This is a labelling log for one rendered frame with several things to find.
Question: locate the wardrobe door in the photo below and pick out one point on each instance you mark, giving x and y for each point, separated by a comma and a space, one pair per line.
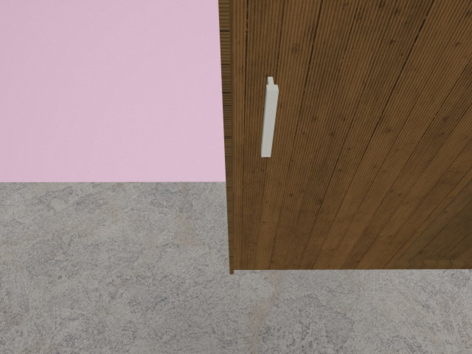
373, 128
449, 235

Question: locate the handle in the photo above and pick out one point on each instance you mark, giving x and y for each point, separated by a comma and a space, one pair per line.
271, 97

